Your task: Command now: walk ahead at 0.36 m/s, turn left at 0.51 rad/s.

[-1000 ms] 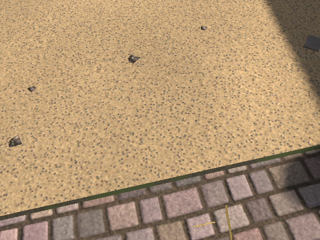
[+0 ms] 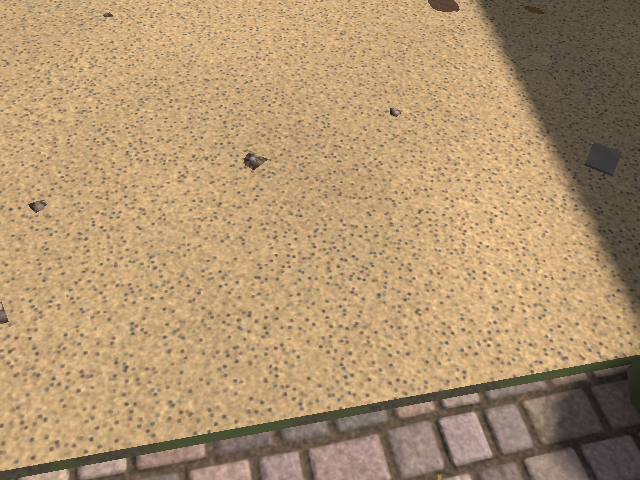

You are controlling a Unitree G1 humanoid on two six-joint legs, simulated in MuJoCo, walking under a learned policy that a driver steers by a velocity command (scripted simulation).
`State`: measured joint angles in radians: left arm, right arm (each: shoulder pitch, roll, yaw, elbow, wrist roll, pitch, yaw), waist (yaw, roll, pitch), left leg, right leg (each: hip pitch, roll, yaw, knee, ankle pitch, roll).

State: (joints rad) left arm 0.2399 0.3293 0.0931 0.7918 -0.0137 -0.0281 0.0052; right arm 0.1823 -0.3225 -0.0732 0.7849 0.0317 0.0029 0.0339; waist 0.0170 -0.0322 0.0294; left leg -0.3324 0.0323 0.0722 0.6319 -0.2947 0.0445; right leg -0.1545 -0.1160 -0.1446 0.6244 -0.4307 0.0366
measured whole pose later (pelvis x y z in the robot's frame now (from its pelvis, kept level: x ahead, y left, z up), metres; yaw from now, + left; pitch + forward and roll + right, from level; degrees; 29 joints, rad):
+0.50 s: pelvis +0.26 +0.02 -0.01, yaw +16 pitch +3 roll -2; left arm 0.00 0.28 0.05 0.67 0.00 -0.13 -0.04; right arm 0.44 -0.31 -0.07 0.81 0.01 -0.02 -0.03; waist -0.07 0.02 0.04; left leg -0.02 -0.05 -0.21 0.70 -0.54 0.05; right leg -0.50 0.06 -0.02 0.53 -0.09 -0.03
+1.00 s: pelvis +0.52 +0.13 +0.01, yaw +5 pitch +1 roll +0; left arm 0.38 0.31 0.06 0.79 -0.04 -0.05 0.01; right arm 0.11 -0.27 -0.03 0.64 -0.01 -0.10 0.01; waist 0.05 -0.03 0.01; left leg -0.39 0.00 -0.01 0.54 -0.19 0.01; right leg -0.32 0.04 0.11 1.02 -0.46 -0.01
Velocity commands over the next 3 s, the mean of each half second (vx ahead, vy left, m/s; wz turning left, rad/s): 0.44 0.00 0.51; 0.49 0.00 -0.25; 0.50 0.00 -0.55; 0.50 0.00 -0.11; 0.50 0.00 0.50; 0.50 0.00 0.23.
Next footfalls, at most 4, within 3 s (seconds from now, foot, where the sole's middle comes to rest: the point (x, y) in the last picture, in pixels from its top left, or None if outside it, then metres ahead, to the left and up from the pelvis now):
0.46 right None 0.44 -0.04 -0.76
0.92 left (199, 414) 0.61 0.26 -0.76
1.42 right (326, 310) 0.89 -0.01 -0.76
1.94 left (284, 203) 1.23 0.11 -0.76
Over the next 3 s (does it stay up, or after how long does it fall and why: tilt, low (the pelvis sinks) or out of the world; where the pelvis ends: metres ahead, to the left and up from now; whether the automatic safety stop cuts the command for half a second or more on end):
stays up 1.60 0.06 0.00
